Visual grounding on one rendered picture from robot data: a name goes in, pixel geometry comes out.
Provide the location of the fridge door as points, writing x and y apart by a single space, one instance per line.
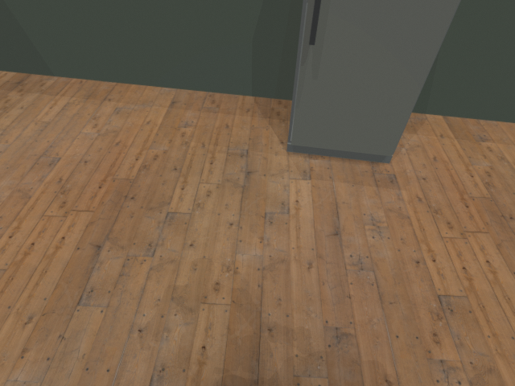
358 84

